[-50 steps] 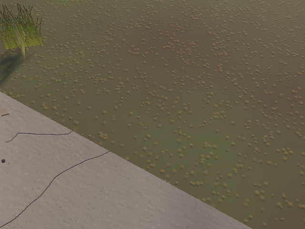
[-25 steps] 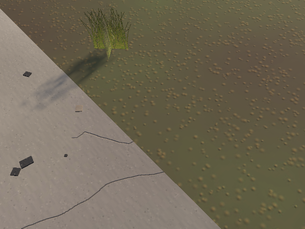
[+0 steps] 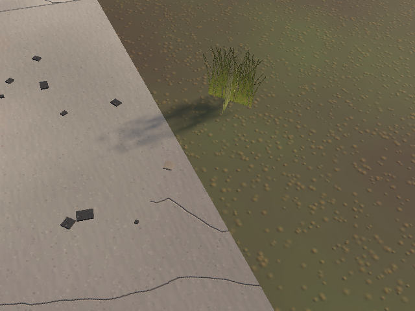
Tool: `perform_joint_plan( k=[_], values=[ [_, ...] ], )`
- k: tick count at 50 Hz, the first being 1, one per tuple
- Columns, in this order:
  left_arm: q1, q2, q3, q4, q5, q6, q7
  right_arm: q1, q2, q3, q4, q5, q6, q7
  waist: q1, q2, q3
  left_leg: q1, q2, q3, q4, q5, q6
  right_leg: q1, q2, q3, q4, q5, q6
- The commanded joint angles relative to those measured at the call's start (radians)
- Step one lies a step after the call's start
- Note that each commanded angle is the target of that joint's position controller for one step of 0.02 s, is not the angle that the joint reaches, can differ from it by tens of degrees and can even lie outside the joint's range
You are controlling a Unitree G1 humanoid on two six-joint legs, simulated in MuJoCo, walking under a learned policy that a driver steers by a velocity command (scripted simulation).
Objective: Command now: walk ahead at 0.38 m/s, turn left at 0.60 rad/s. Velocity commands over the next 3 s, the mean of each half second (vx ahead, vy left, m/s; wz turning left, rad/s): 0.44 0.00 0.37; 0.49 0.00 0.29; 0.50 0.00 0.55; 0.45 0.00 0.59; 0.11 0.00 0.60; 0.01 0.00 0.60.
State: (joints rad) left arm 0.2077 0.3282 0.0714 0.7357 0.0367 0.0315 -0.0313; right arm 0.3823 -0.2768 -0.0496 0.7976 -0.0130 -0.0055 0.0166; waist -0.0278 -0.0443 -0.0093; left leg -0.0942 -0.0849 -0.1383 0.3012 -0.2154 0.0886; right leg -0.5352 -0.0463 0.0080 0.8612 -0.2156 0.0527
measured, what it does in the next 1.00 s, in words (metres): walks ahead, turning left: right foot, then left foot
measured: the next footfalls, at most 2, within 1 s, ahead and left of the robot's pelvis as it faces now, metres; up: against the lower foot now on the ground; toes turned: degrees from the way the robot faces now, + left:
right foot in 0.20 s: +0.21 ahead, -0.13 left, +0.00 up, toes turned +7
left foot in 0.66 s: +0.47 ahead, +0.11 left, +0.00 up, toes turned +12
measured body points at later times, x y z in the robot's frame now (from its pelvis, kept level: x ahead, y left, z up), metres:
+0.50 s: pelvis +0.23 -0.03 -0.01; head +0.26 -0.04 +0.44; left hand +0.17 +0.23 -0.13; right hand +0.43 -0.25 -0.12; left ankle +0.31 +0.11 -0.70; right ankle +0.17 -0.14 -0.75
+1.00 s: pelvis +0.49 +0.06 +0.00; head +0.52 +0.08 +0.45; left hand +0.59 +0.35 -0.11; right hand +0.54 -0.21 -0.13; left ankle +0.43 +0.10 -0.75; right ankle +0.68 -0.06 -0.69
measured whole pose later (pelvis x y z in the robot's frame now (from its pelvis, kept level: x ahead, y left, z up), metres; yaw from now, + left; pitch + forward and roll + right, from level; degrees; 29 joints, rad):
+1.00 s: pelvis +0.49 +0.06 +0.00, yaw +18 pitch +1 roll +0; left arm 0.09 0.27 0.04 0.77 0.04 -0.02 -0.02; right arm 0.42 -0.25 -0.05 0.95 0.00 -0.06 0.01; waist -0.06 -0.04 0.04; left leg -0.06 -0.14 -0.08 0.25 -0.19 0.12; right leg -0.64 -0.11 0.03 0.79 -0.10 0.04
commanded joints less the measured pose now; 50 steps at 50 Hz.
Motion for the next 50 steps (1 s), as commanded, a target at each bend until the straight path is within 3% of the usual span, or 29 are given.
perform_joint_plan(
  k=[1,5,7,9,10,11,12,13,14,16,20,24,27,30,31,32,33,34,35,36,37,38,40,42,46,50],
  values=[
    [-0.164,0.054,0.009,-0.104,-0.005,-0.027,0.000,0.036,-0.176,-0.048,-0.037,-0.002,-0.025,-0.006,-0.044,0.157,0.082,0.053,0.232,-0.284,-0.133,-0.182,0.171,-0.159,0.007,0.004,-0.106,0.014,0.013],
    [-0.211,0.052,0.002,-0.132,-0.013,-0.044,0.001,0.052,-0.196,-0.057,-0.033,-0.008,-0.036,-0.010,-0.053,0.161,0.088,0.007,0.233,-0.327,-0.068,-0.118,0.166,-0.048,0.025,0.016,-0.232,-0.024,-0.004],
    [-0.137,0.060,0.003,-0.120,-0.020,-0.055,0.009,0.010,-0.200,-0.059,-0.042,-0.009,-0.044,-0.011,-0.006,0.171,0.071,-0.066,0.229,-0.336,-0.031,-0.030,0.134,0.121,0.037,0.010,-0.291,-0.032,-0.025],
    [0.018,0.069,0.010,-0.070,-0.013,-0.074,0.028,-0.018,-0.179,-0.050,-0.037,-0.003,-0.052,-0.012,0.079,0.118,0.034,-0.181,0.175,-0.293,0.095,0.075,0.087,0.407,0.063,-0.022,-0.400,0.004,-0.055],
    [0.137,0.125,0.026,-0.045,0.002,-0.090,0.041,-0.014,-0.132,-0.035,-0.038,0.002,-0.062,-0.009,0.134,0.010,-0.039,-0.248,0.096,-0.202,0.313,0.078,0.052,0.580,-0.042,0.092,-0.463,-0.092,-0.084],
    [0.259,0.246,0.049,-0.032,0.021,-0.092,0.049,-0.009,-0.060,-0.018,-0.079,0.023,-0.069,-0.008,0.165,-0.247,-0.143,-0.459,-0.057,-0.033,0.631,-0.157,0.000,0.767,-0.287,0.518,-0.619,-0.448,-0.170],
    [0.246,0.243,0.052,-0.007,0.007,-0.085,0.043,0.027,-0.102,-0.022,-0.069,-0.004,-0.063,-0.012,0.107,-0.253,-0.090,-0.571,-0.054,-0.032,0.781,-0.307,0.001,0.691,-0.363,0.768,-0.700,-0.543,-0.224],
    [0.175,0.149,0.031,-0.020,-0.003,-0.082,0.034,0.015,-0.119,-0.025,-0.040,-0.014,-0.057,-0.009,0.068,-0.098,0.023,-0.591,0.005,-0.059,0.847,-0.230,0.015,0.594,-0.336,0.673,-0.685,-0.554,-0.232],
    [0.123,0.091,0.018,-0.025,-0.009,-0.087,0.029,-0.026,-0.116,-0.023,-0.032,-0.017,-0.056,0.003,0.055,-0.016,0.074,-0.573,0.037,-0.042,0.830,-0.156,0.012,0.521,-0.283,0.529,-0.675,-0.419,-0.223],
    [0.101,0.043,0.001,-0.008,-0.007,-0.102,0.030,-0.069,-0.099,-0.019,-0.031,-0.027,-0.049,0.019,0.040,-0.049,0.078,-0.547,0.073,-0.008,0.776,-0.089,-0.004,0.483,-0.200,0.338,-0.686,-0.151,-0.201],
    [0.176,0.043,-0.001,0.056,-0.025,-0.130,0.018,-0.143,-0.074,-0.004,-0.047,-0.036,-0.039,0.034,0.038,-0.066,0.052,-0.596,0.085,0.059,0.749,-0.023,-0.036,0.524,-0.172,0.186,-0.676,0.280,-0.228],
    [0.212,0.028,-0.010,0.100,-0.030,-0.129,0.014,-0.341,-0.024,0.030,-0.106,-0.033,-0.043,0.048,0.068,-0.059,0.075,-0.558,0.118,0.169,0.497,0.099,-0.063,0.481,-0.121,0.063,-0.699,0.416,-0.223],
    [0.247,0.064,-0.004,0.132,-0.028,-0.127,0.016,-0.413,-0.024,0.041,-0.122,-0.023,-0.043,0.050,0.079,-0.065,0.081,-0.421,0.097,0.212,0.335,0.142,-0.046,0.452,-0.140,0.044,-0.701,0.467,-0.209],
    [0.249,0.083,-0.003,0.156,-0.029,-0.118,0.023,-0.367,-0.059,0.029,-0.104,-0.026,-0.044,0.031,0.037,-0.050,0.062,-0.315,0.066,0.216,0.266,0.107,0.000,0.522,-0.179,0.032,-0.602,0.699,-0.193],
    [0.248,0.088,-0.003,0.164,-0.030,-0.113,0.026,-0.288,-0.075,0.020,-0.075,-0.029,-0.048,0.023,0.001,-0.044,0.017,-0.217,0.039,0.222,0.232,0.091,0.020,0.540,-0.170,0.015,-0.494,0.812,-0.181],
    [0.242,0.088,-0.005,0.168,-0.030,-0.107,0.028,-0.145,-0.096,0.008,-0.022,-0.034,-0.055,0.014,-0.062,-0.019,-0.060,-0.051,0.013,0.237,0.180,0.098,0.047,0.517,-0.137,-0.032,-0.323,0.832,-0.162],
    [0.241,0.069,-0.013,0.151,-0.029,-0.106,0.029,0.001,-0.147,-0.011,0.019,-0.050,-0.061,0.002,-0.118,0.019,-0.147,0.167,0.126,0.114,0.173,0.019,0.089,0.367,-0.106,-0.063,-0.091,0.611,-0.145],
    [0.301,-0.041,-0.037,0.106,-0.038,-0.105,0.021,0.081,-0.239,-0.033,0.023,-0.060,-0.058,-0.011,-0.082,0.232,-0.268,0.407,0.426,-0.344,0.122,-0.107,0.185,0.072,0.024,-0.113,0.269,-0.024,-0.105],
    [0.302,0.040,-0.014,0.109,-0.022,-0.098,0.027,0.071,-0.236,-0.038,0.030,-0.008,-0.044,-0.008,-0.083,0.246,-0.301,0.412,0.482,-0.629,-0.011,-0.090,0.261,-0.076,0.092,-0.018,0.424,-0.309,-0.108],
    [0.207,0.071,-0.005,0.088,-0.014,-0.098,0.028,-0.023,-0.187,-0.031,0.030,0.011,-0.041,-0.007,-0.043,0.159,-0.130,0.303,0.417,-0.460,-0.014,-0.094,0.231,-0.154,0.016,0.021,0.428,-0.213,-0.118],
    [0.150,0.047,-0.014,0.075,-0.015,-0.108,0.023,-0.081,-0.134,-0.019,0.023,0.011,-0.047,-0.004,-0.025,0.125,-0.038,0.164,0.368,-0.344,-0.039,0.009,0.212,-0.136,-0.015,0.017,0.370,-0.139,-0.116],
    [0.137,0.030,-0.017,0.077,-0.011,-0.108,0.021,-0.113,-0.108,-0.014,0.027,0.005,-0.052,-0.005,0.012,0.101,0.005,0.070,0.313,-0.266,-0.062,0.096,0.180,-0.084,-0.041,0.019,0.303,-0.108,-0.108],
    [0.160,0.012,-0.021,0.085,0.009,-0.083,0.014,-0.122,-0.089,-0.009,0.043,0.006,-0.062,-0.009,0.060,0.098,0.015,-0.036,0.253,-0.180,-0.091,0.212,0.163,0.009,-0.057,0.016,0.228,-0.102,-0.078],
    [0.130,0.004,-0.021,0.071,0.013,-0.066,0.007,-0.094,-0.108,-0.018,0.057,0.013,-0.072,-0.010,0.066,0.093,0.017,-0.066,0.235,-0.158,-0.116,0.244,0.181,0.009,-0.054,-0.001,0.179,-0.084,-0.052],
    [-0.062,0.008,-0.021,0.004,0.007,-0.056,0.009,-0.021,-0.122,-0.029,0.083,0.013,-0.067,-0.011,0.022,0.084,0.080,-0.077,0.213,-0.162,-0.173,0.148,0.179,-0.097,-0.062,-0.010,0.017,0.073,-0.009],
    [-0.199,0.005,-0.025,-0.043,-0.001,-0.058,0.008,0.063,-0.125,-0.034,0.107,0.010,-0.067,-0.012,-0.028,0.085,0.078,0.003,0.205,-0.171,-0.140,0.214,0.155,-0.129,-0.036,-0.003,-0.117,0.189,-0.004]
  ],
)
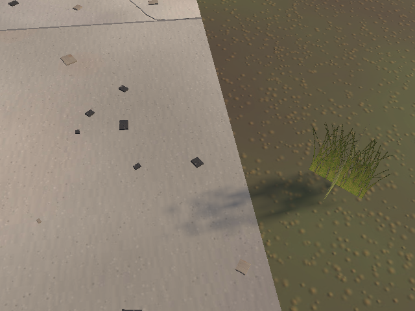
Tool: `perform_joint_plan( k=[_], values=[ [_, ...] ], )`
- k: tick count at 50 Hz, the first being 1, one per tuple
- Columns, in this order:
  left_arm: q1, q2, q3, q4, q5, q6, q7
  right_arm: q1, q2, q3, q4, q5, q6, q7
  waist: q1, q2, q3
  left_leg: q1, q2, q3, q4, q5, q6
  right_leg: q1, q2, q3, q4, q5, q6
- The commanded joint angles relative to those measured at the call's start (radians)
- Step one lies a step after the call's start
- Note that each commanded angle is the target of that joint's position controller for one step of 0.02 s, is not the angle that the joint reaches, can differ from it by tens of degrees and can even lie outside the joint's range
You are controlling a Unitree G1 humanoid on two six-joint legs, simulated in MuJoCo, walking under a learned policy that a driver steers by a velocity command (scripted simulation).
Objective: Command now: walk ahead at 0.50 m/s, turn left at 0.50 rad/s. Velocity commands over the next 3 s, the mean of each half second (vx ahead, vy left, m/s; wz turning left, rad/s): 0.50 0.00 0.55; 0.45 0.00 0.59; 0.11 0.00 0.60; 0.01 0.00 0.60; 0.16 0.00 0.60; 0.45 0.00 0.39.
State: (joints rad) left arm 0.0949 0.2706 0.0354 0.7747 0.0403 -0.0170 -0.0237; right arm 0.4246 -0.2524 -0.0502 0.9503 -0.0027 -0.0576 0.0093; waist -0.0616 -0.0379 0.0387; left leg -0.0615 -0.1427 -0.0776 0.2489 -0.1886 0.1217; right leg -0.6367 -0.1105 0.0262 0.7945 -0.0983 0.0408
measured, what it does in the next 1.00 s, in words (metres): walks ahead, turning left: right foot, then left foot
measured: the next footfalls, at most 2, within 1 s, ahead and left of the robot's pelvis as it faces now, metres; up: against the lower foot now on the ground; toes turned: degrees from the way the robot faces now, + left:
right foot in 0.20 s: +0.30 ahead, -0.13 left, +0.00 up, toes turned +8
left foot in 0.72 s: +0.50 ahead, +0.15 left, +0.00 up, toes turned +29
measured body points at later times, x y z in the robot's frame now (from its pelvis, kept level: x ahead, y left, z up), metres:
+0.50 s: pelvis +0.28 -0.03 +0.00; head +0.31 -0.03 +0.45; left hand +0.22 +0.24 -0.12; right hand +0.49 -0.25 -0.12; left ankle +0.32 +0.12 -0.67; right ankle +0.26 -0.13 -0.75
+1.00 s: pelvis +0.50 +0.11 +0.00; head +0.53 +0.14 +0.44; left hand +0.48 +0.41 -0.12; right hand +0.69 -0.11 -0.13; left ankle +0.46 +0.13 -0.75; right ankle +0.67 +0.01 -0.67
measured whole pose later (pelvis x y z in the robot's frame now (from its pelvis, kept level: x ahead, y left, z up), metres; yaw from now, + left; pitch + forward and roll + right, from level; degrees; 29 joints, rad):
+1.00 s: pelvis +0.50 +0.11 +0.00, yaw +36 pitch +0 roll +0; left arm 0.13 0.28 0.04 0.73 0.04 0.00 0.00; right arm 0.33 -0.28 -0.06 0.86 0.00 -0.03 0.01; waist -0.03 -0.03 0.09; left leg -0.15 -0.16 -0.06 0.35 -0.19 0.14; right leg -0.64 -0.12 0.03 0.99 -0.26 0.06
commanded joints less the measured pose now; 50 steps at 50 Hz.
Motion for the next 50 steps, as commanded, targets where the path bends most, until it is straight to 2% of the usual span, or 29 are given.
perform_joint_plan(
  k=[1,4,6,8,9,10,11,12,13,14,15,17,20,23,26,30,32,34,35,36,37,38,39,40,41,42,43,46,50],
  values=[
    [-0.119,0.063,0.009,-0.094,-0.006,-0.011,0.000,0.041,-0.149,-0.033,-0.040,-0.003,-0.014,-0.006,-0.007,0.080,0.030,-0.006,0.263,-0.236,-0.070,0.219,0.120,-0.031,0.037,-0.021,-0.076,0.080,0.006],
    [-0.197,0.067,0.004,-0.133,-0.013,-0.018,-0.001,0.084,-0.156,-0.036,-0.031,-0.012,-0.010,-0.015,-0.030,0.093,0.031,0.061,0.273,-0.259,-0.005,0.340,0.112,-0.022,0.068,-0.021,-0.146,0.060,-0.006],
    [-0.188,0.081,0.006,-0.144,-0.016,-0.027,0.000,0.073,-0.170,-0.042,-0.038,-0.016,-0.007,-0.025,-0.014,0.107,0.026,0.078,0.283,-0.284,0.039,0.400,0.090,0.045,0.082,-0.010,-0.206,0.026,-0.024],
    [-0.069,0.106,0.016,-0.115,-0.019,-0.038,0.010,0.016,-0.192,-0.049,-0.054,-0.017,-0.006,-0.028,0.049,0.120,-0.008,0.018,0.266,-0.279,0.130,0.525,0.048,0.261,0.120,-0.021,-0.273,-0.048,-0.054],
    [0.063,0.131,0.028,-0.074,-0.019,-0.048,0.022,-0.003,-0.199,-0.051,-0.058,-0.012,-0.010,-0.020,0.108,0.087,-0.074,-0.022,0.220,-0.250,0.274,0.589,0.025,0.448,0.135,-0.035,-0.326,-0.040,-0.075],
    [0.215,0.185,0.045,-0.046,-0.003,-0.062,0.038,-0.016,-0.175,-0.046,-0.073,-0.002,-0.018,-0.010,0.175,0.024,-0.182,-0.140,0.151,-0.200,0.502,0.460,0.000,0.686,0.021,0.070,-0.351,-0.107,-0.114],
    [0.322,0.274,0.065,-0.052,0.023,-0.059,0.052,0.031,-0.076,-0.026,-0.114,0.029,-0.022,-0.009,0.184,-0.149,-0.327,-0.386,0.035,-0.085,0.806,-0.022,-0.034,0.945,-0.260,0.423,-0.405,-0.308,-0.173],
    [0.264,0.276,0.070,-0.050,0.011,-0.043,0.047,0.089,-0.110,-0.030,-0.122,0.009,-0.015,-0.012,0.112,-0.263,-0.341,-0.532,0.015,-0.049,0.947,-0.349,-0.034,0.911,-0.353,0.734,-0.520,-0.342,-0.244],
    [0.182,0.175,0.051,-0.068,0.000,-0.037,0.042,0.059,-0.144,-0.036,-0.094,-0.015,0.001,-0.016,0.080,-0.098,-0.181,-0.570,0.096,-0.055,1.007,-0.263,-0.030,0.767,-0.317,0.623,-0.528,-0.417,-0.237],
    [0.133,0.103,0.034,-0.070,-0.008,-0.040,0.038,-0.007,-0.133,-0.035,-0.095,-0.022,0.007,-0.005,0.080,-0.001,-0.077,-0.555,0.130,-0.038,0.978,-0.187,-0.037,0.642,-0.259,0.459,-0.548,-0.348,-0.221],
    [0.115,0.079,0.027,-0.065,-0.004,-0.044,0.036,-0.036,-0.111,-0.033,-0.101,-0.022,0.013,0.003,0.068,-0.007,-0.037,-0.530,0.157,-0.025,0.939,-0.148,-0.043,0.572,-0.213,0.335,-0.573,-0.236,-0.196],
    [0.145,0.074,0.024,-0.033,-0.010,-0.058,0.035,-0.056,-0.095,-0.031,-0.108,-0.037,0.034,0.021,0.055,-0.059,-0.014,-0.502,0.178,-0.005,0.913,-0.124,-0.055,0.514,-0.166,0.186,-0.594,-0.044,-0.180],
    [0.196,0.081,0.031,0.000,-0.024,-0.084,0.025,-0.137,-0.073,-0.023,-0.147,-0.033,0.052,0.041,0.052,-0.056,-0.015,-0.568,0.191,0.010,0.891,-0.059,-0.061,0.541,-0.166,0.070,-0.611,0.159,-0.190],
    [0.229,0.073,0.031,0.026,-0.023,-0.085,0.024,-0.248,-0.060,-0.013,-0.193,-0.033,0.051,0.056,0.064,-0.050,0.005,-0.633,0.203,0.039,0.793,0.043,-0.073,0.561,-0.147,-0.040,-0.628,0.236,-0.188],
    [0.247,0.081,0.032,0.045,-0.023,-0.083,0.025,-0.365,-0.037,0.006,-0.235,-0.029,0.042,0.072,0.083,-0.049,0.028,-0.579,0.199,0.096,0.587,0.167,-0.073,0.546,-0.116,-0.141,-0.634,0.255,-0.169],
    [0.308,0.121,0.041,0.079,-0.023,-0.075,0.035,-0.472,-0.045,0.014,-0.279,-0.036,0.044,0.080,0.105,-0.045,0.053,-0.522,0.185,0.166,0.421,0.133,-0.038,0.624,-0.151,-0.196,-0.616,0.328,-0.155],
    [0.329,0.139,0.044,0.096,-0.022,-0.061,0.042,-0.473,-0.060,0.009,-0.285,-0.043,0.046,0.074,0.095,-0.051,0.039,-0.476,0.148,0.196,0.376,0.046,-0.005,0.691,-0.164,-0.232,-0.535,0.530,-0.145],
    [0.341,0.169,0.048,0.106,-0.020,-0.042,0.048,-0.379,-0.085,-0.004,-0.261,-0.048,0.043,0.062,0.051,-0.067,-0.030,-0.339,0.076,0.223,0.343,-0.056,0.039,0.727,-0.169,-0.264,-0.333,0.795,-0.139],
    [0.336,0.177,0.048,0.102,-0.024,-0.032,0.049,-0.252,-0.108,-0.018,-0.223,-0.051,0.036,0.053,-0.002,-0.051,-0.103,-0.177,0.041,0.218,0.291,-0.055,0.069,0.678,-0.164,-0.280,-0.148,0.786,-0.131],
    [0.324,0.173,0.045,0.081,-0.020,-0.029,0.046,-0.076,-0.163,-0.046,-0.169,-0.061,0.032,0.035,-0.081,0.014,-0.202,0.075,0.094,0.108,0.239,-0.089,0.115,0.508,-0.143,-0.290,0.124,0.573,-0.100],
    [0.361,0.055,0.020,0.009,-0.027,-0.035,0.025,-0.061,-0.270,-0.073,-0.179,-0.054,0.038,0.018,-0.023,0.255,-0.307,0.397,0.411,-0.375,0.205,-0.186,0.227,0.081,-0.007,-0.281,0.470,-0.276,-0.040],
    [0.252,0.135,0.039,-0.036,-0.022,-0.041,0.023,-0.025,-0.290,-0.078,-0.206,-0.023,0.051,0.008,-0.065,0.193,-0.361,0.427,0.503,-0.694,0.065,-0.095,0.292,-0.076,0.108,-0.087,0.641,-0.461,-0.020],
    [0.158,0.137,0.038,-0.062,-0.026,-0.050,0.019,-0.047,-0.264,-0.073,-0.181,-0.015,0.055,-0.004,-0.058,0.105,-0.216,0.350,0.460,-0.498,0.055,0.044,0.262,-0.157,0.043,-0.018,0.610,-0.345,-0.033],
    [0.165,0.114,0.027,-0.055,-0.031,-0.061,0.019,-0.091,-0.214,-0.062,-0.170,-0.006,0.049,-0.009,-0.014,0.068,-0.116,0.206,0.422,-0.387,0.046,0.173,0.232,-0.114,0.008,-0.019,0.511,-0.272,-0.038],
    [0.181,0.112,0.029,-0.039,-0.023,-0.058,0.021,-0.142,-0.180,-0.054,-0.174,-0.006,0.040,-0.012,0.035,0.032,-0.063,0.095,0.364,-0.308,0.032,0.269,0.193,-0.046,-0.018,-0.013,0.427,-0.254,-0.036],
    [0.206,0.109,0.029,-0.034,-0.004,-0.041,0.021,-0.176,-0.157,-0.045,-0.177,-0.001,0.032,-0.015,0.073,0.038,-0.051,0.014,0.322,-0.258,0.018,0.327,0.179,0.022,-0.026,-0.006,0.384,-0.254,-0.025],
    [0.230,0.105,0.029,-0.023,0.005,-0.021,0.020,-0.197,-0.144,-0.039,-0.184,0.001,0.022,-0.012,0.095,0.045,-0.051,-0.033,0.304,-0.224,0.017,0.442,0.174,0.071,-0.024,-0.009,0.360,-0.256,-0.012],
    [0.217,0.078,0.027,-0.035,0.000,0.008,0.018,-0.165,-0.173,-0.046,-0.171,0.002,0.005,-0.004,0.111,0.040,-0.055,-0.102,0.264,-0.156,0.037,0.703,0.165,0.100,0.001,-0.033,0.284,-0.213,0.017],
    [0.095,0.078,0.024,-0.081,-0.005,0.020,0.025,-0.096,-0.177,-0.048,-0.154,-0.001,0.019,-0.009,0.069,0.081,-0.053,-0.088,0.228,-0.152,0.073,0.770,0.114,0.053,0.030,-0.039,0.167,-0.099,0.021]
  ],
)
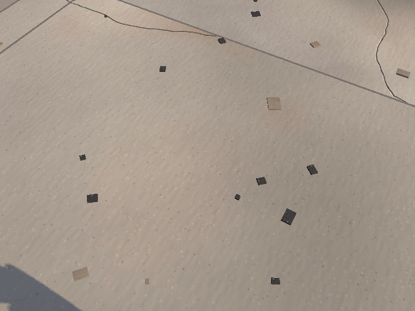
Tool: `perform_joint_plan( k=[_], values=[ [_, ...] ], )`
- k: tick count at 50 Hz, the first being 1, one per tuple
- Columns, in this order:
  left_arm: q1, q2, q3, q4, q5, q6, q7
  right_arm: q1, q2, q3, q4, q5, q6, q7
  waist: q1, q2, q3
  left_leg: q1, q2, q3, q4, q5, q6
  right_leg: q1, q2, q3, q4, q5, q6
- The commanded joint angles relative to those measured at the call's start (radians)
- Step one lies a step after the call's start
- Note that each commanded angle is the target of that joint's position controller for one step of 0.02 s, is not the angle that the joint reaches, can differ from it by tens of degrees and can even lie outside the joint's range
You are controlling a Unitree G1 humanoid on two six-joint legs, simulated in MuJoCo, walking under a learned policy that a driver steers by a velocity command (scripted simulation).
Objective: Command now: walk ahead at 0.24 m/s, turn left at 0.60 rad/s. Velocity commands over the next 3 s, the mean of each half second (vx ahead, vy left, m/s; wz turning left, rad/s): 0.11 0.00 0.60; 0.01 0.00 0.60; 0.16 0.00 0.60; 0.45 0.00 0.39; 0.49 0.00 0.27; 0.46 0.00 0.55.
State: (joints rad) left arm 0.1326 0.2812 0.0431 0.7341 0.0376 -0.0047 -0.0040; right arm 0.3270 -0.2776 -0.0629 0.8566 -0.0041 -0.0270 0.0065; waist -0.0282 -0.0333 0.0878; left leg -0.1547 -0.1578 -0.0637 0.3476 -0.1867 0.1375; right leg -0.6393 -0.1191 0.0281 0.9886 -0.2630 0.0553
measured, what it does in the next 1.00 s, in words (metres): walks ahead, turning left: right foot, then left foot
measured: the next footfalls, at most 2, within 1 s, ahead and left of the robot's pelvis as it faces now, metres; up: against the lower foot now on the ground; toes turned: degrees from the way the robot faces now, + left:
right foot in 0.24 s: +0.26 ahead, -0.11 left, +0.00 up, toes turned +11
left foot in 0.70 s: +0.12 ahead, +0.08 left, +0.00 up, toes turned +26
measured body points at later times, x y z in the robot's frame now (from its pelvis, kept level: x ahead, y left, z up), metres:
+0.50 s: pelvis +0.13 -0.04 +0.00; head +0.17 -0.05 +0.44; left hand +0.17 +0.26 -0.10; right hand +0.33 -0.28 -0.13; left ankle +0.07 +0.07 -0.66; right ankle +0.22 -0.11 -0.74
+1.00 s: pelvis +0.11 -0.01 +0.00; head +0.13 +0.04 +0.45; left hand +0.05 +0.29 -0.13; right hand +0.37 -0.17 -0.09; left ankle +0.08 +0.06 -0.74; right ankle +0.20 -0.13 -0.68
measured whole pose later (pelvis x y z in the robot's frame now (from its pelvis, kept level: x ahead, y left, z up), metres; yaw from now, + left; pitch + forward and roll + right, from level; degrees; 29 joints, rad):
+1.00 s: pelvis +0.11 -0.01 +0.00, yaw +36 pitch +1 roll -1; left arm 0.19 0.32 0.06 0.72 0.02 0.08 0.01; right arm 0.22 -0.29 -0.06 0.73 -0.01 0.04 0.00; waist 0.00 -0.04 0.06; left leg -0.23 -0.11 -0.13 0.42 -0.18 0.08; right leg -0.47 -0.02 0.02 0.96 -0.39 0.05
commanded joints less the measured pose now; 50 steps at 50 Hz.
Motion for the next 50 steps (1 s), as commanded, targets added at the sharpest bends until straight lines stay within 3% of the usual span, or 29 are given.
perform_joint_plan(
  k=[1,7,9,11,12,13,14,15,16,17,18,20,24,28,31,33,34,35,36,37,38,39,40,42,45,50],
  values=[
    [0.027,0.069,0.014,-0.051,-0.005,0.009,0.007,0.020,-0.150,-0.035,-0.057,0.001,-0.008,-0.009,0.022,0.085,-0.104,0.025,0.242,-0.176,-0.014,0.773,0.085,0.045,0.046,-0.038,-0.056,0.089,0.003],
    [-0.093,0.092,0.005,-0.096,-0.019,-0.001,0.015,0.097,-0.160,-0.040,-0.044,-0.011,0.020,-0.030,-0.036,0.103,-0.099,0.179,0.260,-0.273,0.100,0.826,0.057,0.017,0.109,-0.006,-0.229,0.085,-0.032],
    [-0.059,0.108,0.005,-0.089,-0.023,-0.010,0.021,0.070,-0.169,-0.044,-0.055,-0.016,0.027,-0.035,-0.018,0.115,-0.097,0.171,0.251,-0.310,0.155,0.819,0.034,0.103,0.131,0.011,-0.326,0.055,-0.052],
    [0.047,0.127,0.010,-0.061,-0.020,-0.023,0.033,-0.002,-0.181,-0.047,-0.076,-0.007,0.023,-0.032,0.047,0.123,-0.116,0.096,0.193,-0.323,0.252,0.782,-0.020,0.315,0.161,0.002,-0.507,0.106,-0.083],
    [0.143,0.150,0.017,-0.043,-0.010,-0.039,0.043,-0.042,-0.167,-0.041,-0.096,0.011,0.013,-0.026,0.103,0.081,-0.166,0.003,0.142,-0.304,0.385,0.668,-0.059,0.516,0.081,0.059,-0.600,0.312,-0.112],
    [0.209,0.224,0.027,-0.054,-0.011,-0.041,0.056,0.009,-0.092,-0.023,-0.131,0.022,0.006,-0.026,0.091,-0.105,-0.294,-0.142,0.049,-0.174,0.655,0.057,-0.097,0.747,-0.216,0.283,-0.552,0.747,-0.182],
    [0.176,0.239,0.034,-0.066,-0.035,-0.015,0.048,0.133,-0.125,-0.037,-0.123,0.014,0.024,-0.032,0.026,-0.262,-0.397,-0.265,-0.074,-0.073,0.817,-0.515,-0.109,0.780,-0.372,0.526,-0.570,0.989,-0.336],
    [0.130,0.161,0.020,-0.078,-0.046,0.001,0.043,0.139,-0.167,-0.045,-0.078,-0.026,0.047,-0.037,0.000,-0.095,-0.310,-0.290,0.017,-0.082,0.911,-0.454,-0.118,0.672,-0.344,0.466,-0.580,0.818,-0.336],
    [0.078,0.101,0.002,-0.090,-0.044,0.007,0.045,0.070,-0.171,-0.049,-0.077,-0.034,0.059,-0.025,0.007,-0.031,-0.202,-0.298,0.041,-0.063,0.913,-0.387,-0.131,0.564,-0.266,0.338,-0.614,0.662,-0.309],
    [0.024,0.084,-0.006,-0.100,-0.031,0.016,0.046,0.041,-0.157,-0.049,-0.085,-0.027,0.072,-0.014,-0.009,-0.027,-0.147,-0.299,0.067,-0.047,0.894,-0.338,-0.146,0.497,-0.203,0.249,-0.658,0.491,-0.276],
    [0.005,0.094,-0.004,-0.099,-0.023,0.018,0.051,0.016,-0.147,-0.046,-0.094,-0.023,0.084,-0.002,-0.008,-0.076,-0.107,-0.301,0.083,-0.033,0.883,-0.299,-0.159,0.446,-0.165,0.187,-0.688,0.417,-0.268],
    [0.011,0.112,0.004,-0.089,-0.009,0.014,0.048,0.017,-0.127,-0.038,-0.099,-0.009,0.094,0.012,-0.006,-0.105,-0.110,-0.279,0.076,-0.003,0.877,-0.253,-0.175,0.409,-0.130,0.102,-0.701,0.411,-0.270],
    [0.052,0.127,0.015,-0.071,-0.011,0.009,0.043,-0.053,-0.112,-0.027,-0.131,-0.012,0.102,0.022,0.017,-0.096,-0.130,-0.311,0.107,0.019,0.765,-0.227,-0.176,0.461,-0.160,0.052,-0.715,0.322,-0.288],
    [0.048,0.152,0.027,-0.066,-0.007,0.017,0.030,-0.128,-0.088,-0.008,-0.168,-0.010,0.106,0.039,0.036,-0.122,-0.119,-0.232,0.150,0.063,0.550,-0.223,-0.162,0.432,-0.167,-0.008,-0.723,0.164,-0.268],
    [0.066,0.181,0.040,-0.057,-0.003,0.026,0.019,-0.152,-0.096,-0.004,-0.187,-0.004,0.100,0.043,0.050,-0.137,-0.127,-0.155,0.144,0.108,0.423,-0.247,-0.140,0.429,-0.187,-0.033,-0.688,0.157,-0.254],
    [0.068,0.195,0.046,-0.052,-0.012,0.033,0.015,-0.134,-0.095,-0.004,-0.190,-0.004,0.090,0.042,0.034,-0.127,-0.135,-0.084,0.135,0.127,0.288,-0.201,-0.120,0.421,-0.194,-0.062,-0.622,0.197,-0.224],
    [0.071,0.195,0.047,-0.047,-0.018,0.037,0.013,-0.101,-0.095,-0.006,-0.179,-0.007,0.082,0.037,0.013,-0.102,-0.139,-0.009,0.123,0.127,0.174,-0.137,-0.104,0.384,-0.186,-0.095,-0.559,0.206,-0.184],
    [0.112,0.180,0.048,-0.034,-0.017,0.039,0.007,-0.074,-0.121,-0.013,-0.171,-0.014,0.072,0.026,0.004,-0.012,-0.132,0.057,0.150,0.033,0.039,-0.076,-0.085,0.318,-0.159,-0.139,-0.455,0.122,-0.114],
    [0.162,0.102,0.033,-0.054,-0.008,0.047,-0.003,-0.079,-0.220,-0.030,-0.188,-0.023,0.063,0.012,0.033,0.285,-0.116,0.118,0.414,-0.341,-0.105,0.027,-0.024,0.132,-0.032,-0.239,-0.177,-0.239,-0.029],
    [0.051,0.106,0.027,-0.118,-0.011,0.066,0.020,-0.055,-0.325,-0.063,-0.200,-0.023,0.065,0.007,-0.022,0.311,-0.057,-0.036,0.547,-0.500,-0.096,0.231,0.130,0.030,0.099,-0.117,-0.042,-0.390,-0.006],
    [0.013,0.128,0.033,-0.114,-0.021,0.078,0.027,-0.040,-0.267,-0.056,-0.181,-0.021,0.065,0.004,-0.023,0.198,-0.051,-0.030,0.488,-0.403,-0.064,0.280,0.147,0.042,0.069,-0.034,0.046,-0.324,-0.009],
    [0.033,0.122,0.034,-0.102,-0.034,0.078,0.026,-0.097,-0.215,-0.039,-0.182,-0.012,0.064,0.000,0.016,0.175,-0.040,-0.037,0.416,-0.314,-0.054,0.283,0.119,0.048,0.066,-0.014,0.057,-0.237,-0.017],
    [0.061,0.128,0.037,-0.082,-0.032,0.069,0.024,-0.153,-0.190,-0.032,-0.188,-0.012,0.066,-0.004,0.045,0.167,-0.046,-0.020,0.349,-0.258,-0.049,0.264,0.081,0.056,0.064,-0.007,0.040,-0.169,-0.020],
    [0.098,0.143,0.045,-0.058,-0.009,0.062,0.018,-0.163,-0.156,-0.023,-0.195,-0.001,0.061,-0.011,0.045,0.180,-0.109,0.045,0.306,-0.223,-0.018,0.404,0.077,0.069,0.082,-0.019,0.090,-0.118,-0.015],
    [0.073,0.122,0.042,-0.071,-0.020,0.068,0.014,-0.110,-0.167,-0.029,-0.181,0.002,0.054,-0.006,0.028,0.129,-0.136,0.099,0.311,-0.257,-0.009,0.403,0.088,0.055,0.088,-0.006,0.064,-0.111,-0.006],
    [0.022,0.112,0.037,-0.096,-0.021,0.071,0.023,-0.053,-0.185,-0.041,-0.168,-0.009,0.057,-0.005,-0.006,0.152,-0.116,0.106,0.321,-0.360,-0.009,0.284,0.111,0.060,0.106,0.011,-0.073,-0.148,-0.012]
  ],
)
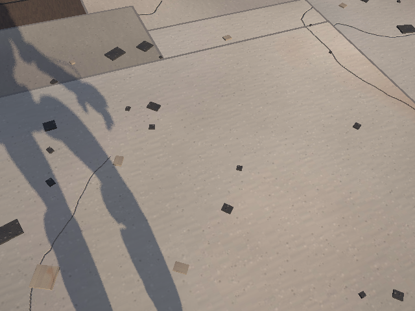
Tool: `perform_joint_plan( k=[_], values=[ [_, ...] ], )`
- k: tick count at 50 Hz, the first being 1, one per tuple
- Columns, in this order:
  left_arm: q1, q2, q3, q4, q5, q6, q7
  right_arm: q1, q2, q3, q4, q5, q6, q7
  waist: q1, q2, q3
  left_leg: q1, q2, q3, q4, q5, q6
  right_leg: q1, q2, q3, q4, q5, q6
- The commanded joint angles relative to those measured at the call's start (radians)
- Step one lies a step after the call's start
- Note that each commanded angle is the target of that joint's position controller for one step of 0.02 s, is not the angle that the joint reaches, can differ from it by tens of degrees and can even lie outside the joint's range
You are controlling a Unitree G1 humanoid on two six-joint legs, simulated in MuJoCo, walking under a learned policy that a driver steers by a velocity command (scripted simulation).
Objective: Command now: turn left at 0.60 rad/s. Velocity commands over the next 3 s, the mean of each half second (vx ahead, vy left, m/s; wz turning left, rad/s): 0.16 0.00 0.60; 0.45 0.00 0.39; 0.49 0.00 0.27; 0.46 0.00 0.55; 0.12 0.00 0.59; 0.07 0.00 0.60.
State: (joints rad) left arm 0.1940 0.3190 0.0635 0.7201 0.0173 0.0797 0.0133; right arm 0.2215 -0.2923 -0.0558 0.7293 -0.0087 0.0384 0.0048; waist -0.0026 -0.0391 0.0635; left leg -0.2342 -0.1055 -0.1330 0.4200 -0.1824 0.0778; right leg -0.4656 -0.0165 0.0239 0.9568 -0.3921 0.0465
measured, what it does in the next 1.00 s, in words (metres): walks ahead, turning left: right foot, then left foot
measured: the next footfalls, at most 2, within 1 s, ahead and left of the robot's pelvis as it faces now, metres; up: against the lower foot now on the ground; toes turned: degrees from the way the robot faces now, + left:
right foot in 0.22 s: +0.05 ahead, -0.12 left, +0.00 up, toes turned +12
left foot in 0.74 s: +0.21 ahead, +0.20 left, +0.00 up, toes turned +28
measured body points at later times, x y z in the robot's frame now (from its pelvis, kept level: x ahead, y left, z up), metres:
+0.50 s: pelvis +0.04 -0.02 +0.00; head +0.06 -0.04 +0.45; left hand +0.03 +0.27 -0.10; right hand +0.23 -0.27 -0.12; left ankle +0.04 +0.13 -0.66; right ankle +0.01 -0.13 -0.74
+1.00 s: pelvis +0.23 +0.15 +0.00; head +0.24 +0.18 +0.45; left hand +0.17 +0.42 -0.13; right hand +0.40 -0.06 -0.12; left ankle +0.18 +0.18 -0.74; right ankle +0.36 +0.03 -0.67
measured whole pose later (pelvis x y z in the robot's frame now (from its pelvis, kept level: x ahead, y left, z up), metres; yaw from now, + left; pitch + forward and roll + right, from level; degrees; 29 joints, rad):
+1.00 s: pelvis +0.23 +0.15 +0.00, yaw +29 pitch +0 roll +0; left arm 0.27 0.28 0.04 0.82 0.04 -0.01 -0.04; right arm 0.32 -0.24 -0.03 0.87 -0.01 -0.06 0.02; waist 0.01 -0.05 0.04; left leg -0.07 -0.11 0.02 0.27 -0.20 0.12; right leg -0.60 -0.14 -0.02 1.03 -0.20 -0.01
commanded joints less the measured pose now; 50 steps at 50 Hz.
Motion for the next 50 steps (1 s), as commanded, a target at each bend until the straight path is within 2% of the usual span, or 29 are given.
perform_joint_plan(
  k=[1,5,8,9,10,11,12,13,14,15,16,18,21,25,28,31,33,34,35,36,37,38,39,40,41,42,44,47,50],
  values=[
    [-0.046,0.073,0.015,-0.087,-0.002,-0.015,0.007,0.056,-0.175,-0.050,-0.039,-0.007,-0.008,-0.002,-0.034,0.155,-0.093,0.177,0.269,-0.308,-0.077,0.279,0.174,-0.099,0.009,0.018,-0.065,-0.026,-0.007],
    [-0.051,0.069,0.009,-0.099,-0.011,-0.026,0.013,0.040,-0.188,-0.058,-0.039,-0.012,-0.004,0.004,-0.028,0.154,-0.107,0.120,0.250,-0.362,-0.051,0.314,0.162,0.006,0.043,0.025,-0.162,-0.038,-0.028],
    [-0.018,0.069,0.005,-0.100,-0.018,-0.036,0.019,0.005,-0.190,-0.063,-0.039,-0.010,0.000,0.010,-0.007,0.166,-0.115,0.075,0.224,-0.412,-0.036,0.333,0.130,0.123,0.072,0.032,-0.285,-0.037,-0.047],
    [0.020,0.066,0.003,-0.091,-0.016,-0.041,0.021,-0.003,-0.190,-0.065,-0.036,-0.007,0.002,0.011,0.012,0.156,-0.137,0.040,0.199,-0.423,-0.038,0.180,0.115,0.207,0.081,0.030,-0.367,-0.019,-0.055],
    [0.068,0.055,0.000,-0.074,-0.010,-0.048,0.025,-0.033,-0.182,-0.064,-0.039,-0.002,0.005,0.010,0.053,0.135,-0.130,-0.049,0.153,-0.414,-0.031,-0.046,0.083,0.330,0.084,0.019,-0.511,0.043,-0.065],
    [0.100,0.090,0.008,-0.064,-0.001,-0.055,0.035,-0.042,-0.141,-0.054,-0.048,0.006,0.004,0.005,0.072,0.042,-0.110,-0.211,0.076,-0.349,0.038,-0.328,0.026,0.467,-0.011,0.106,-0.650,-0.006,-0.089],
    [0.120,0.191,0.024,-0.079,0.008,-0.059,0.041,-0.019,-0.063,-0.036,-0.071,0.012,0.000,0.000,0.070,-0.180,-0.132,-0.385,-0.069,-0.131,0.316,-0.481,-0.031,0.568,-0.291,0.419,-0.771,-0.292,-0.153],
    [0.075,0.251,0.042,-0.079,0.024,-0.059,0.036,-0.050,-0.127,-0.047,-0.072,-0.031,-0.006,-0.004,0.062,-0.158,-0.025,-0.475,-0.078,-0.059,0.475,-0.345,-0.040,0.403,-0.371,0.570,-0.855,-0.423,-0.209],
    [0.041,0.191,0.028,-0.075,0.024,-0.063,0.032,-0.059,-0.168,-0.059,-0.072,-0.045,-0.010,0.005,0.017,-0.098,0.024,-0.444,0.000,-0.069,0.554,-0.264,-0.039,0.316,-0.352,0.521,-0.842,-0.422,-0.219],
    [-0.002,0.138,0.015,-0.078,0.013,-0.070,0.026,-0.021,-0.168,-0.062,-0.046,-0.041,-0.012,0.020,-0.012,-0.088,0.044,-0.430,0.008,-0.052,0.603,-0.203,-0.048,0.296,-0.288,0.424,-0.844,-0.361,-0.200],
    [-0.028,0.118,0.010,-0.084,0.008,-0.077,0.021,0.020,-0.161,-0.061,-0.022,-0.039,-0.010,0.035,-0.030,-0.106,0.032,-0.421,0.013,-0.028,0.654,-0.159,-0.059,0.313,-0.240,0.334,-0.842,-0.283,-0.182],
    [-0.004,0.097,0.006,-0.077,0.005,-0.092,0.017,0.027,-0.142,-0.054,-0.007,-0.035,-0.009,0.059,-0.015,-0.101,0.022,-0.443,0.039,0.011,0.722,-0.106,-0.071,0.343,-0.207,0.228,-0.848,-0.188,-0.183],
    [0.094,0.105,0.017,-0.036,0.007,-0.118,0.005,-0.046,-0.109,-0.041,-0.026,-0.029,-0.014,0.072,0.029,-0.061,0.036,-0.526,0.069,0.021,0.707,-0.051,-0.086,0.429,-0.222,0.157,-0.849,-0.087,-0.190],
    [0.181,0.104,0.025,0.012,0.008,-0.139,-0.001,-0.128,-0.091,-0.031,-0.042,-0.031,-0.020,0.078,0.073,-0.058,0.050,-0.579,0.101,0.043,0.596,-0.017,-0.099,0.516,-0.245,0.075,-0.847,0.041,-0.202],
    [0.198,0.101,0.026,0.038,0.009,-0.147,-0.006,-0.195,-0.066,-0.017,-0.065,-0.031,-0.027,0.088,0.086,-0.062,0.063,-0.553,0.130,0.089,0.475,0.010,-0.092,0.519,-0.253,-0.004,-0.834,0.156,-0.204],
    [0.213,0.104,0.026,0.066,0.011,-0.153,-0.007,-0.272,-0.047,-0.001,-0.105,-0.030,-0.033,0.100,0.092,-0.079,0.071,-0.460,0.147,0.168,0.332,-0.017,-0.060,0.489,-0.263,-0.086,-0.810,0.298,-0.195],
    [0.235,0.113,0.026,0.090,0.007,-0.147,-0.005,-0.285,-0.045,0.005,-0.118,-0.038,-0.034,0.099,0.088,-0.089,0.062,-0.365,0.124,0.218,0.251,-0.078,-0.023,0.476,-0.267,-0.127,-0.764,0.435,-0.184],
    [0.245,0.120,0.025,0.102,0.004,-0.142,-0.005,-0.265,-0.046,0.004,-0.115,-0.041,-0.036,0.093,0.072,-0.096,0.049,-0.293,0.097,0.242,0.218,-0.107,0.001,0.466,-0.273,-0.142,-0.722,0.567,-0.180],
    [0.248,0.129,0.023,0.113,0.001,-0.139,-0.005,-0.208,-0.054,-0.001,-0.100,-0.042,-0.041,0.083,0.038,-0.095,0.013,-0.189,0.056,0.257,0.187,-0.129,0.028,0.458,-0.274,-0.167,-0.629,0.794,-0.176],
    [0.241,0.132,0.017,0.120,-0.004,-0.135,-0.006,-0.077,-0.066,-0.011,-0.059,-0.045,-0.051,0.070,-0.030,-0.068,-0.065,-0.015,0.015,0.257,0.126,-0.088,0.056,0.428,-0.258,-0.212,-0.454,0.956,-0.164],
    [0.238,0.119,0.006,0.115,-0.007,-0.134,-0.008,0.104,-0.095,-0.027,0.007,-0.052,-0.061,0.055,-0.107,-0.018,-0.183,0.242,0.009,0.223,0.070,-0.056,0.078,0.319,-0.221,-0.250,-0.233,0.890,-0.141],
    [0.249,0.032,-0.022,0.056,-0.022,-0.138,-0.022,0.235,-0.195,-0.052,0.021,-0.061,-0.064,0.034,-0.147,0.179,-0.331,0.570,0.308,-0.191,-0.012,-0.360,0.162,-0.012,-0.146,-0.256,0.105,0.397,-0.090],
    [0.219,0.040,-0.013,0.022,-0.008,-0.138,-0.027,0.244,-0.260,-0.062,0.019,-0.021,-0.060,0.023,-0.118,0.260,-0.397,0.598,0.507,-0.619,-0.158,-0.277,0.217,-0.188,-0.012,-0.142,0.326,-0.128,-0.069],
    [0.129,0.108,0.005,0.014,-0.004,-0.134,-0.024,0.192,-0.239,-0.057,0.025,-0.013,-0.059,0.013,-0.125,0.130,-0.274,0.518,0.475,-0.473,-0.139,-0.072,0.212,-0.255,-0.053,-0.033,0.379,-0.045,-0.081],
    [0.106,0.078,-0.005,0.012,-0.016,-0.143,-0.030,0.142,-0.181,-0.041,0.035,-0.012,-0.065,0.007,-0.085,0.101,-0.165,0.390,0.426,-0.303,-0.126,0.110,0.198,-0.240,-0.090,-0.022,0.332,0.031,-0.091],
    [0.128,0.063,-0.008,0.032,-0.013,-0.145,-0.035,0.096,-0.129,-0.024,0.041,-0.013,-0.073,0.004,-0.038,0.079,-0.105,0.283,0.364,-0.192,-0.142,0.213,0.155,-0.185,-0.120,-0.020,0.241,0.065,-0.094],
    [0.208,0.049,-0.009,0.079,0.017,-0.117,-0.044,0.036,-0.080,-0.003,0.045,-0.008,-0.090,0.003,0.026,0.109,-0.074,0.164,0.285,-0.074,-0.187,0.263,0.119,-0.082,-0.132,-0.023,0.167,0.101,-0.080],
    [0.191,0.031,-0.006,0.085,0.020,-0.096,-0.058,0.065,-0.089,-0.003,0.076,0.004,-0.113,0.006,0.041,0.109,-0.045,0.124,0.257,-0.030,-0.253,0.301,0.128,-0.105,-0.118,-0.048,0.133,0.170,-0.058],
    [0.061,0.027,-0.004,0.050,0.019,-0.093,-0.057,0.121,-0.084,-0.001,0.113,0.007,-0.117,0.006,0.011,0.099,0.015,0.142,0.247,-0.009,-0.299,0.305,0.125,-0.213,-0.121,-0.058,0.046,0.271,-0.039]
  ],
)
Over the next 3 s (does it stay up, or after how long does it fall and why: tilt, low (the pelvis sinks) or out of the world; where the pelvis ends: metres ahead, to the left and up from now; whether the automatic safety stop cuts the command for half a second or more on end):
stays up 0.74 0.61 0.00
